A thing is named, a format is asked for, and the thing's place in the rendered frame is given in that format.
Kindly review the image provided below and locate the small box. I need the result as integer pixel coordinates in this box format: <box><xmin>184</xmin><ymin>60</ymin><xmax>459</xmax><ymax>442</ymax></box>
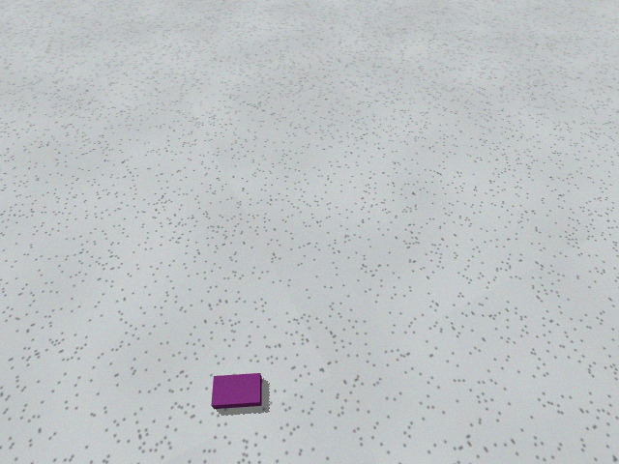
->
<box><xmin>211</xmin><ymin>373</ymin><xmax>262</xmax><ymax>409</ymax></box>

